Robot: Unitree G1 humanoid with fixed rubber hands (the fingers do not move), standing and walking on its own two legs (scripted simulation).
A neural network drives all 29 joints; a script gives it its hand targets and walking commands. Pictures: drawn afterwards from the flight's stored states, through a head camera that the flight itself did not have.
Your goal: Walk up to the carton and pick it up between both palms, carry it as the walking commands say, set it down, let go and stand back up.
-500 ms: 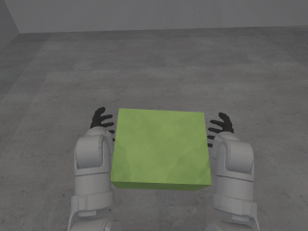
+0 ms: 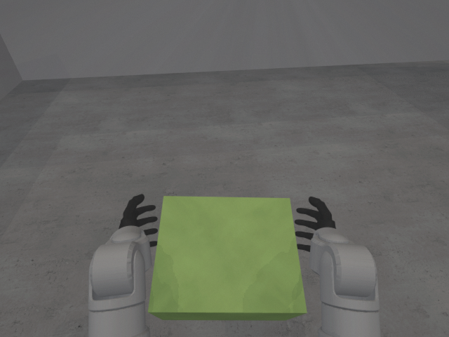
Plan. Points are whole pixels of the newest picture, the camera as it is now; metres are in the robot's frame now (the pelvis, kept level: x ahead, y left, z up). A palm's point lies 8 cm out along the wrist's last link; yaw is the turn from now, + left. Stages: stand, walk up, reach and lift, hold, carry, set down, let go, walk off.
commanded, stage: carry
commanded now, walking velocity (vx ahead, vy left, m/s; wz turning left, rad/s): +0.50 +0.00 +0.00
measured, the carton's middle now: (225, 259) +0.29 +0.01 +0.02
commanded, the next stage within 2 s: none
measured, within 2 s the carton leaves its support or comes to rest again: neither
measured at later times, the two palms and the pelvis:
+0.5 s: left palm (164, 166) +0.48 +0.14 +0.09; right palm (300, 163) +0.49 -0.17 +0.09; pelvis +0.22 -0.03 -0.01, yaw +5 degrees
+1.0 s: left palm (162, 107) +0.77 +0.20 +0.09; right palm (263, 105) +0.77 -0.11 +0.10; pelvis +0.51 +0.04 +0.00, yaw +1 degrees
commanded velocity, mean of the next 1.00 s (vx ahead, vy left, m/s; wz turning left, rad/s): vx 0.50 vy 0.00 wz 0.00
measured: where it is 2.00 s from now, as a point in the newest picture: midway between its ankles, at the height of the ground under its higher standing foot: (220, 260)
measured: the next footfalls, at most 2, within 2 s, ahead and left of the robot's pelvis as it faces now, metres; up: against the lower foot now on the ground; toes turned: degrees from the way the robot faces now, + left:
right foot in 0.42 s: +0.31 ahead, -0.10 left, +0.00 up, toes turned -6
left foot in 0.86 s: +0.59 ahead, +0.12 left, +0.00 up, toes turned +13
